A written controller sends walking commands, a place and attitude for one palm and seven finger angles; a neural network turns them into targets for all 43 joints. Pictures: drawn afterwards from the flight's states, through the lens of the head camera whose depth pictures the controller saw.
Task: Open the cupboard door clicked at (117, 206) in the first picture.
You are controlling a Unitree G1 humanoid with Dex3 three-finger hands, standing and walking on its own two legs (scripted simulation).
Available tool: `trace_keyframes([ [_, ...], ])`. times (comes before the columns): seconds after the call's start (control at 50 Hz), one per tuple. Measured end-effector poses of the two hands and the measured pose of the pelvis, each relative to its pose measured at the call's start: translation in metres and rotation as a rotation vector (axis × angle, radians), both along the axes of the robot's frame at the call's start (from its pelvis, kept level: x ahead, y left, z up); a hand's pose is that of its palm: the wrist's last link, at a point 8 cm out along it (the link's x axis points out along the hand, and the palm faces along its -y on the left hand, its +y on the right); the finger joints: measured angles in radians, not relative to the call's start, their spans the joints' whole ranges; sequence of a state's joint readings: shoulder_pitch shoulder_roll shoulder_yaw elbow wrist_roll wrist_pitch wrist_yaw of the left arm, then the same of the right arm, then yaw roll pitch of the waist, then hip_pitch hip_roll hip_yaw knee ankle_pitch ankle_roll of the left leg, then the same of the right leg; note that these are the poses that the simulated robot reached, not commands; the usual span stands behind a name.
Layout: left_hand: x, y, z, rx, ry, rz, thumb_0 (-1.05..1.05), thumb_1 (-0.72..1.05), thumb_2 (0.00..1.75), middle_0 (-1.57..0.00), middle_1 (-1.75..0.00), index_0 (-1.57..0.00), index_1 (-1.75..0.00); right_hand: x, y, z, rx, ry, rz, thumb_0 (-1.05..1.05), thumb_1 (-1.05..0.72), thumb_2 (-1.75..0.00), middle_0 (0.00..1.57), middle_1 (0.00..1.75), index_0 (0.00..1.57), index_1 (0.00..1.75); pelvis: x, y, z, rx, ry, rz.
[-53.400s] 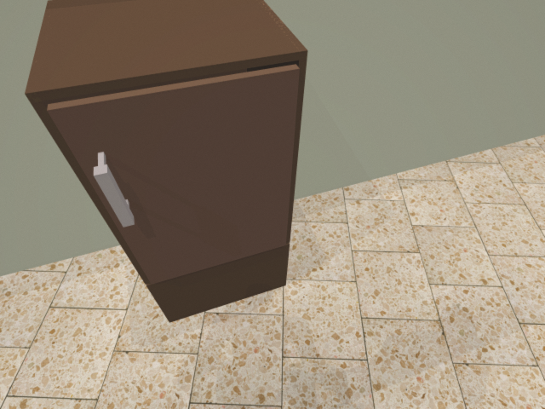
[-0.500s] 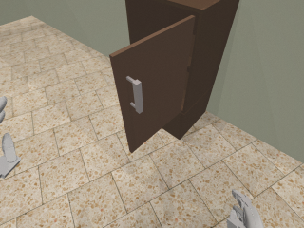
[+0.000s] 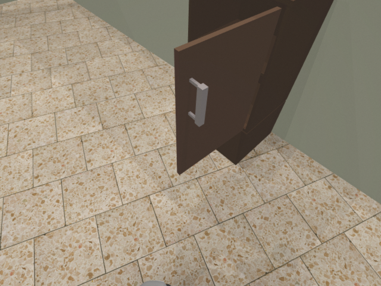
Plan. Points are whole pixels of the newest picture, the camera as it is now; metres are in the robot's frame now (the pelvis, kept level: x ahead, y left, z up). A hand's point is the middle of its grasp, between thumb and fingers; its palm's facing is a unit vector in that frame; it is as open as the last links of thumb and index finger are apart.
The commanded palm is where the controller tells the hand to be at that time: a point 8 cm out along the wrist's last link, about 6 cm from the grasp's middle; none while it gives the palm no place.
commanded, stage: let the arm hang, fingers relaxed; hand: left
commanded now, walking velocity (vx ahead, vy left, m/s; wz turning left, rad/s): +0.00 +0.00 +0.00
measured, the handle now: (196, 102) +0.60 +0.02 +0.00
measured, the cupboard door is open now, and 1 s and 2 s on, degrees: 86 86 86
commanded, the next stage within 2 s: look to check the result in 0.66 s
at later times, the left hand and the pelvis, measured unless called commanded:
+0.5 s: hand out of the picture -0.01 +0.18 -0.17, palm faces +0.01 -0.98 -0.20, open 7.4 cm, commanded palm none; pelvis -0.01 +0.01 +0.01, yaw -1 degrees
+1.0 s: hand out of the picture -0.02 +0.16 -0.17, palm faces +0.03 -0.98 -0.21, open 7.4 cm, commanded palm none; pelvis +0.01 -0.01 +0.01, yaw -1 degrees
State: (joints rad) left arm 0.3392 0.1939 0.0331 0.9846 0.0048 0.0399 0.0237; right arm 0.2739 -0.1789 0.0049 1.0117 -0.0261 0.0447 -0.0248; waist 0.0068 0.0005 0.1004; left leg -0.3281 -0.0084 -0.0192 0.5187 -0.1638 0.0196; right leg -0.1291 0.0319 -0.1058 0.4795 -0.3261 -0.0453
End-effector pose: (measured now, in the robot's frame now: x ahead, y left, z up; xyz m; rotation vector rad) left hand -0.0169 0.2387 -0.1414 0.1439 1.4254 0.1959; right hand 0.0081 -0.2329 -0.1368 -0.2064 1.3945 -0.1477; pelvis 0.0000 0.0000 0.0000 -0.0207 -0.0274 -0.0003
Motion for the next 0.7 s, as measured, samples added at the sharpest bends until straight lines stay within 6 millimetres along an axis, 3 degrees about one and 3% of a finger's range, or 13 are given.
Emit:
trace_keyframes([
  [0.1,-0.042,0.016,0.011,0.032,0.109,0.008,0.0,0.94,0.9,-0.2,-0.3,-0.2,-0.3,-0.013,0.011,-0.005,0.025,0.011,-0.027,0.01,-0.91,-0.9,0.2,0.3,0.2,0.3,-0.007,0.008,0.004,0.002,-0.006,-0.008],
  [0.2,-0.053,0.023,0.017,0.051,0.124,0.005,0.01,0.92,0.9,-0.2,-0.3,-0.2,-0.3,-0.016,0.018,-0.009,0.048,-0.004,-0.037,0.0,-0.91,-0.9,0.2,0.3,0.2,0.3,-0.013,0.012,0.005,0.006,-0.011,-0.014],
  [0.34,-0.034,0.017,0.014,0.041,0.055,-0.014,0.01,0.91,0.9,-0.2,-0.3,-0.2,-0.3,-0.018,0.021,-0.011,0.059,-0.023,-0.05,0.0,-0.91,-0.9,0.2,0.3,0.2,0.3,-0.016,0.012,0.006,0.011,-0.014,-0.018],
  [0.54,0.004,-0.012,0.003,-0.023,-0.026,-0.049,0.01,0.91,0.9,-0.2,-0.3,-0.2,-0.3,-0.033,0.024,-0.009,0.064,0.007,-0.081,0.0,-0.91,-0.9,0.2,0.29,0.2,0.3,-0.012,0.007,0.006,0.016,-0.013,-0.021],
  [0.7,0.012,-0.026,0.003,-0.039,-0.026,-0.045,0.0,0.91,0.9,-0.2,-0.3,-0.2,-0.3,-0.044,0.028,-0.01,0.083,0.055,-0.095,0.0,-0.91,-0.9,0.2,0.29,0.2,0.3,-0.007,0.001,0.006,0.018,-0.012,-0.019],
])
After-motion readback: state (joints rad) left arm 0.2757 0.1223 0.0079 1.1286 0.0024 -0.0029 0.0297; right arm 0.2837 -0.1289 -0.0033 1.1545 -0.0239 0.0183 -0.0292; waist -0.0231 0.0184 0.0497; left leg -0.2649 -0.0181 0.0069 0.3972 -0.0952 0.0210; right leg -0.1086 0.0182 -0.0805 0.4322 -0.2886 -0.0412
